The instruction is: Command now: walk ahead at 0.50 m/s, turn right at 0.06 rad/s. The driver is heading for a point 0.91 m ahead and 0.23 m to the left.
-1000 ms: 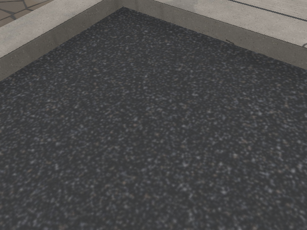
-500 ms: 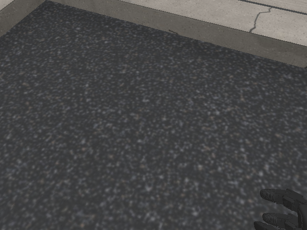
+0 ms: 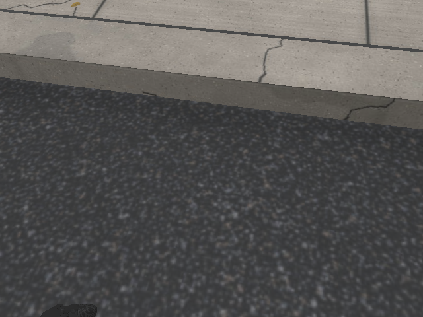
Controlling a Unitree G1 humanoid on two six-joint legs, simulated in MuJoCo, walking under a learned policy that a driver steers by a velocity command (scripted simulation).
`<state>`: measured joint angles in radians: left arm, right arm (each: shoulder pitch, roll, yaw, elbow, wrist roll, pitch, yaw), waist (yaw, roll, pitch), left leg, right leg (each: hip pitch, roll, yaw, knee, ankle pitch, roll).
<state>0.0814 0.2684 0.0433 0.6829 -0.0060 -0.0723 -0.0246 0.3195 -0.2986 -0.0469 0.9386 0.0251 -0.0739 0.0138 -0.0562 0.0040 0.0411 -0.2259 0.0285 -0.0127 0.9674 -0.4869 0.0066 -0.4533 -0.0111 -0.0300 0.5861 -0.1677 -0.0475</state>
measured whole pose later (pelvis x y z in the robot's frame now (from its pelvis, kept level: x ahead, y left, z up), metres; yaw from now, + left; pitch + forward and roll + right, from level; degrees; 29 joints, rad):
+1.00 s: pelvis +0.57 +0.03 +0.00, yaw +3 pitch +3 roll +1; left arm 0.01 0.25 0.03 0.72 -0.01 -0.10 -0.04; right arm 0.40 -0.29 -0.05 0.97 0.01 -0.04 0.00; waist -0.09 -0.01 0.03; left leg 0.04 -0.01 0.00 0.41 -0.46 0.02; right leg -0.49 -0.03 -0.02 0.48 -0.01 -0.04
